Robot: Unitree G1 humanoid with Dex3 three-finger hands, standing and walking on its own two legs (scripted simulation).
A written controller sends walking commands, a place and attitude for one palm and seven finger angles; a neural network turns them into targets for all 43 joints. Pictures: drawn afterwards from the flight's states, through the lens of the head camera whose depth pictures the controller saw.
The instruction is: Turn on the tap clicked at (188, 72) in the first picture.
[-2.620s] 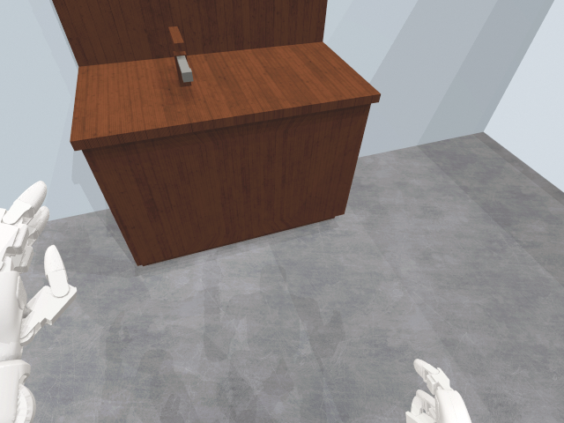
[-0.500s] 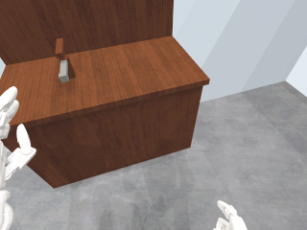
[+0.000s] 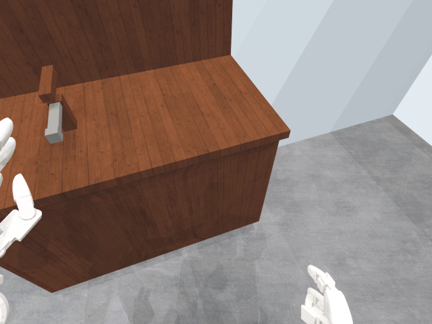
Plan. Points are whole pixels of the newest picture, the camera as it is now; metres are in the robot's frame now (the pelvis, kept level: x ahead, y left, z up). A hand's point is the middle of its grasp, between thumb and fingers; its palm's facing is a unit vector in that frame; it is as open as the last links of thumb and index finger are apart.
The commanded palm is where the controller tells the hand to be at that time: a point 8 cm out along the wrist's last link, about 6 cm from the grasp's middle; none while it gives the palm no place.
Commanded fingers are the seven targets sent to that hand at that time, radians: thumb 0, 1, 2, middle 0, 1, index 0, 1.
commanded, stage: take the last steps up to it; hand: left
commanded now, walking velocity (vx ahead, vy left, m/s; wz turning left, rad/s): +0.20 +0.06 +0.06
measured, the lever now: (54, 135) +0.50 +0.42 +0.04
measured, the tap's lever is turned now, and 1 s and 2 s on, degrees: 0 0 0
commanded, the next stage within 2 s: come to a stop and stand still in 0.24 s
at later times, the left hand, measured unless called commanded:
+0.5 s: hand (59, 155) +0.31 +0.25 +0.19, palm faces +0.43 -0.81 -0.40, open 7.4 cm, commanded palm +0.25 +0.29 +0.19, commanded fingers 0.00 0.90 0.90 -0.20 -0.30 -0.20 -0.30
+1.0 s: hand (70, 184) +0.27 +0.22 +0.18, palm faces +0.41 -0.81 -0.42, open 7.4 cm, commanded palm +0.21 +0.27 +0.19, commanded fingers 0.00 0.90 0.90 -0.20 -0.30 -0.20 -0.30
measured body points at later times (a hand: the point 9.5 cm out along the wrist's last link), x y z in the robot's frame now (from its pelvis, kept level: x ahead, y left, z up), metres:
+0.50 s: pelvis +0.09 +0.00 +0.00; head +0.12 +0.02 +0.45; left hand +0.28 +0.29 +0.21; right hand +0.27 -0.22 -0.07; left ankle +0.12 +0.12 -0.73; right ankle +0.07 -0.11 -0.70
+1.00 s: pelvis +0.06 -0.02 +0.00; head +0.08 -0.01 +0.45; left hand +0.24 +0.26 +0.20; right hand +0.23 -0.27 -0.08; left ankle +0.05 +0.10 -0.73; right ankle +0.13 -0.11 -0.73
